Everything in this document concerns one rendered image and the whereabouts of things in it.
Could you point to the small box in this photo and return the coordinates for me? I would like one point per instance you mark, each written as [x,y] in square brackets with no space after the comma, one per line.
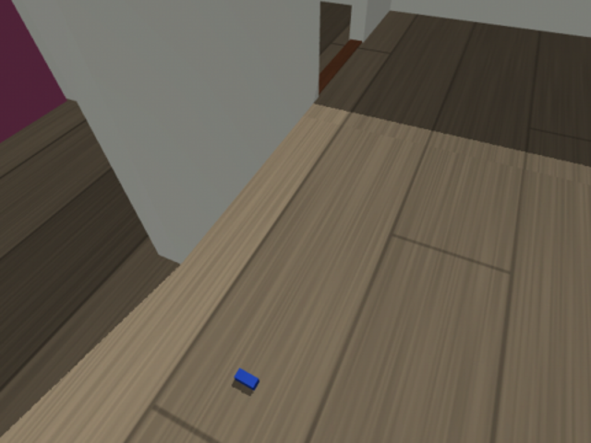
[246,379]

